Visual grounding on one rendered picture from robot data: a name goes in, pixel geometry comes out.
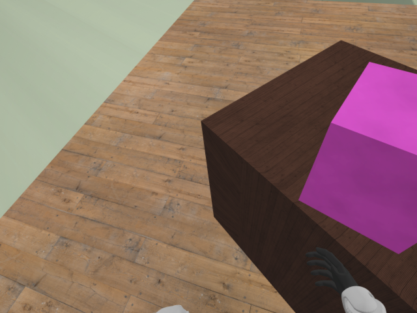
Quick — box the robot right forearm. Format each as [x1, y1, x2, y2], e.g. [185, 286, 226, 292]
[341, 286, 386, 313]

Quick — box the pedestal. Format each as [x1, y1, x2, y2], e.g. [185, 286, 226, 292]
[201, 40, 417, 313]

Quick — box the carton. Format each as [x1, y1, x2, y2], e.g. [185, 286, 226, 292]
[299, 62, 417, 254]

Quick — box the robot right hand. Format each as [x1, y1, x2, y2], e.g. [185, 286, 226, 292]
[306, 247, 359, 296]

